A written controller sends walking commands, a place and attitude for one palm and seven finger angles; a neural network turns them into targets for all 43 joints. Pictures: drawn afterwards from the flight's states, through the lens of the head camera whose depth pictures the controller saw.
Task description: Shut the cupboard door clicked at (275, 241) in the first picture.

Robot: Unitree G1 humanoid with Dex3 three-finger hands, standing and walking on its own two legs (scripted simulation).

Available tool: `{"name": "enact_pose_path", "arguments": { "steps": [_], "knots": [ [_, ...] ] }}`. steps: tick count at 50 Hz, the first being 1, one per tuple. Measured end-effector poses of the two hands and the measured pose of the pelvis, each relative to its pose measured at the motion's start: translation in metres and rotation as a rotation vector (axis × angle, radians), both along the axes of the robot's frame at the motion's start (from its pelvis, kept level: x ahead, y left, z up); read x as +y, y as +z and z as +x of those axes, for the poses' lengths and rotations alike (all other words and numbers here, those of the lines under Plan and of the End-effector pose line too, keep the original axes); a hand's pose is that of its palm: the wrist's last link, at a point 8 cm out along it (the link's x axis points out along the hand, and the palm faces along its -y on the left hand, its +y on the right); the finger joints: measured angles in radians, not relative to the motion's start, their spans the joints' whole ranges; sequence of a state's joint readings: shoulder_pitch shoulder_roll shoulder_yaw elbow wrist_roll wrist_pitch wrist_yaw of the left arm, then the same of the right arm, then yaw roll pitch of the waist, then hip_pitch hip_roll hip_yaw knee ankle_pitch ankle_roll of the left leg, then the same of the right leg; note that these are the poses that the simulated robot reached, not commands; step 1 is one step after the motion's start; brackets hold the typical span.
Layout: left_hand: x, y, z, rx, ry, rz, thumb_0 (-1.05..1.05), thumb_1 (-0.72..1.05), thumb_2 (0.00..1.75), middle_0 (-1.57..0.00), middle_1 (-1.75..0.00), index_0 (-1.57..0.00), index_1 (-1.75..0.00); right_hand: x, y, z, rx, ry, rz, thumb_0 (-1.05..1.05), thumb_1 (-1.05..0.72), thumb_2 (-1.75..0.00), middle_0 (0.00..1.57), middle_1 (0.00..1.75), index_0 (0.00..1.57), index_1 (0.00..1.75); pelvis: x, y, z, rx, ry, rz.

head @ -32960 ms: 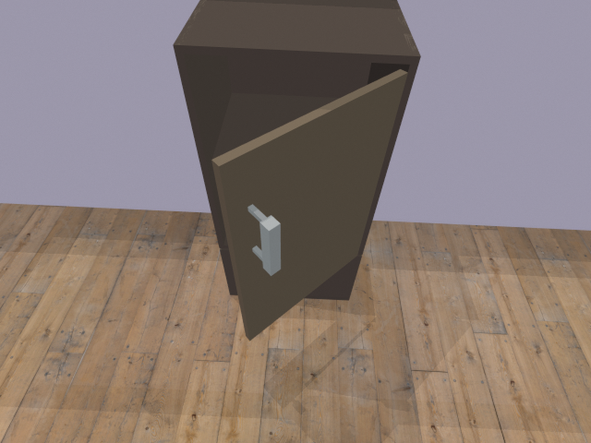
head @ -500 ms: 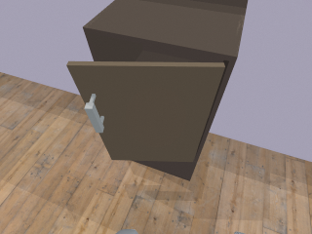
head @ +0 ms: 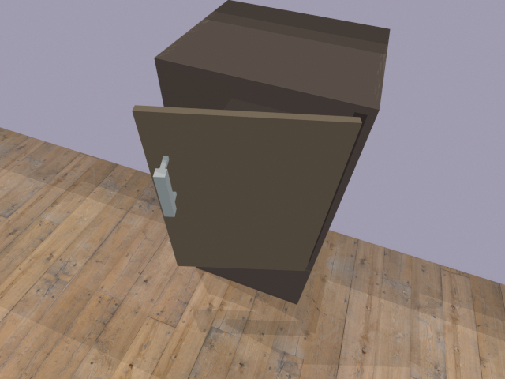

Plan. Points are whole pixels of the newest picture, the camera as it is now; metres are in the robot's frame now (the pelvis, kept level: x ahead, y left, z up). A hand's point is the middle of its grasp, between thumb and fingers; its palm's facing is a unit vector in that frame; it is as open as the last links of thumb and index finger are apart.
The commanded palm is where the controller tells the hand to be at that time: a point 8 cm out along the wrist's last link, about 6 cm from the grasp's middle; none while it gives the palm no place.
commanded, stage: come to a stop and stand still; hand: left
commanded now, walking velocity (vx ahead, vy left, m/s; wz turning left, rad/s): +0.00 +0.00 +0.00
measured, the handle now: (167, 186) +0.48 +0.22 -0.02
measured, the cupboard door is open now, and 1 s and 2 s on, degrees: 19 19 19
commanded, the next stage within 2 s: look again from close up in 0.10 s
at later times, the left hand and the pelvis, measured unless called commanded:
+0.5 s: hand out of the picture +0.01 +0.18 -0.18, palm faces +0.02 -0.98 -0.21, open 7.4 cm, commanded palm none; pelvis +0.00 +0.01 -0.01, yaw +0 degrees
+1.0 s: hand (152, 321) +0.20 +0.17 -0.02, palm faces +0.20 -0.98 -0.03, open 7.1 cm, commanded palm +0.11 +0.22 -0.07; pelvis -0.01 -0.02 -0.04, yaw +1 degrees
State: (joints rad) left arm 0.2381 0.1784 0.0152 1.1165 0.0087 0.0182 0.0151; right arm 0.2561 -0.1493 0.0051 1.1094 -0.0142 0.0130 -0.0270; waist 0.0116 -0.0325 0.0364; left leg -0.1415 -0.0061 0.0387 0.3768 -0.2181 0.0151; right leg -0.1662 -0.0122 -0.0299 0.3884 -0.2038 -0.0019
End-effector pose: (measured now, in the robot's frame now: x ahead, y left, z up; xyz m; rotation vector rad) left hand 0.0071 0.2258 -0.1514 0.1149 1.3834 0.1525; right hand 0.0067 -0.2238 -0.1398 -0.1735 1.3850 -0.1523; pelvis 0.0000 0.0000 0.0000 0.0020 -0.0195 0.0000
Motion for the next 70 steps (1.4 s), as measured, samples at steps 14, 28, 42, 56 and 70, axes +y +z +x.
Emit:
{"name": "enact_pose_path", "arguments": {
  "steps": [14,28,42,56,70],
  "knots": [
    [-0.013,-0.002,-0.029,0.057,-0.022,-0.007,0.00,0.91,0.90,-0.20,-0.30,-0.20,-0.30,0.014,-0.010,-0.025,0.032,-0.020,0.045,0.00,-0.91,-0.90,0.20,0.30,0.20,0.30,0.003,-0.005,-0.003,0.012,-0.005,-0.010],
    [0.003,0.006,0.004,-0.028,-0.033,0.045,0.00,0.91,0.90,-0.20,-0.30,-0.20,-0.30,0.010,-0.018,0.003,-0.045,0.014,0.050,0.02,-0.93,-0.90,0.20,0.30,0.20,0.30,0.005,-0.008,0.006,0.008,-0.003,0.009],
    [0.004,0.022,0.051,-0.227,0.047,0.060,0.01,0.91,0.90,-0.20,-0.30,-0.20,-0.30,-0.013,-0.007,0.029,-0.142,0.018,-0.015,0.01,-0.91,-0.90,0.20,0.30,0.20,0.30,-0.008,-0.010,0.011,0.015,-0.007,0.006],
    [-0.019,0.098,0.133,-1.406,-0.146,-0.090,0.00,0.91,0.90,-0.34,-0.46,-0.34,-0.45,-0.056,0.013,0.179,-0.892,0.190,-0.086,0.01,-0.90,-0.90,0.20,0.30,0.20,0.30,-0.029,-0.091,-0.028,0.241,0.015,0.027],
    [-0.008,0.099,0.116,-1.408,-0.163,-0.062,0.02,0.90,0.90,-0.59,-0.73,-0.59,-0.73,-0.004,-0.044,0.163,-0.813,0.227,0.030,0.01,-0.90,-0.90,0.20,0.30,0.20,0.30,-0.031,-0.122,-0.048,0.274,0.048,-0.040]
  ]
}}
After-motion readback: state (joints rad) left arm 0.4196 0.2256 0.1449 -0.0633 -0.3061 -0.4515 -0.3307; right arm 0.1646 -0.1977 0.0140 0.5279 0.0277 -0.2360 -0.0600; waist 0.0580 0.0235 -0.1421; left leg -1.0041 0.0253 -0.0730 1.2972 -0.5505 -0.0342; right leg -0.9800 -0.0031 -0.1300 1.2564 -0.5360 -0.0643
